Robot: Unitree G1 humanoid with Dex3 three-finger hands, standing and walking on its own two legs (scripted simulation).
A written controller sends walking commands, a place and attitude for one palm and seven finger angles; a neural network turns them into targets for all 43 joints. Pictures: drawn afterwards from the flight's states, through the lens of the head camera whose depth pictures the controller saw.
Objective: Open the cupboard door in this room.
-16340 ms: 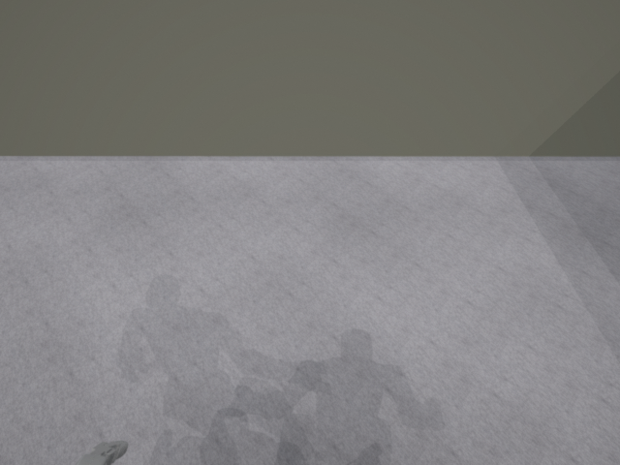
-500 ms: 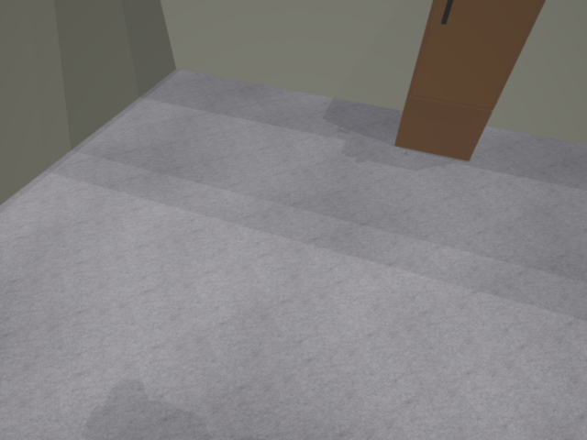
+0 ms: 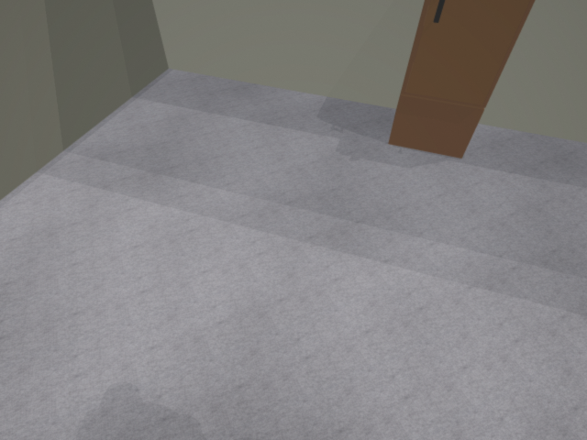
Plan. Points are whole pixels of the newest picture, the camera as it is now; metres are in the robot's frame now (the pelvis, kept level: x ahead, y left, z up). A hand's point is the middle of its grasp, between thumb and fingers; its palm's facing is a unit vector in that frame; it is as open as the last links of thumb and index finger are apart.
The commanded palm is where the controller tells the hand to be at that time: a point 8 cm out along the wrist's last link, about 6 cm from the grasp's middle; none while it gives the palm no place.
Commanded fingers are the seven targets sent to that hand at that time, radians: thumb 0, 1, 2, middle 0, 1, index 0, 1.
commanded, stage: turn or walk to find it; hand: left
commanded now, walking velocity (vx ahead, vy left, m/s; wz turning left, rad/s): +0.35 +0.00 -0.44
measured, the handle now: (440, 4) +1.80 -0.52 +0.00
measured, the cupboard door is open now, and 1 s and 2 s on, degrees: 0 0 0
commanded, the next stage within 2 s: stand and wait in 0.28 s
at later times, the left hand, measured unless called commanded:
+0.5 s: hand out of the picture +0.08 +0.10 -0.17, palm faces -0.07 -0.98 -0.20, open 7.3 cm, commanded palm none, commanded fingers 0.00 0.90 0.90 -0.20 -0.30 -0.20 -0.30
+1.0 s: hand (239, 383) +0.25 +0.11 -0.18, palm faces -0.14 -0.96 -0.23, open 7.3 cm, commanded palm none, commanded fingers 0.00 0.90 0.90 -0.20 -0.30 -0.20 -0.30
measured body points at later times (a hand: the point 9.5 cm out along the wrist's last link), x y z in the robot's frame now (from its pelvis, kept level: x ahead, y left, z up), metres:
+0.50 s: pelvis +0.09 -0.07 +0.00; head +0.11 -0.09 +0.44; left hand +0.08 +0.15 -0.15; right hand +0.09 -0.31 -0.17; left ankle +0.10 +0.07 -0.68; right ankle +0.04 -0.14 -0.74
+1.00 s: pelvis +0.20 -0.07 -0.01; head +0.21 -0.07 +0.44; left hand +0.26 +0.16 -0.16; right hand +0.20 -0.30 -0.17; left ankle +0.21 +0.05 -0.74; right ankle +0.11 -0.17 -0.74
